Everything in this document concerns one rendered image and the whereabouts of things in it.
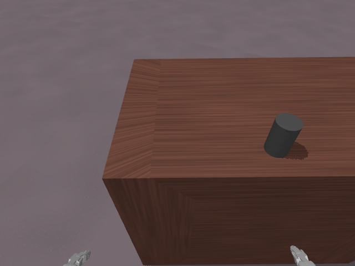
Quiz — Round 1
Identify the left robot hand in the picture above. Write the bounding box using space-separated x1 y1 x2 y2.
63 250 90 266

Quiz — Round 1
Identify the can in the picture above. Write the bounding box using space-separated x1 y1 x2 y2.
264 113 303 158

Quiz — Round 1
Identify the right robot hand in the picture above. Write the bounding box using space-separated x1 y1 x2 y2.
290 245 316 266

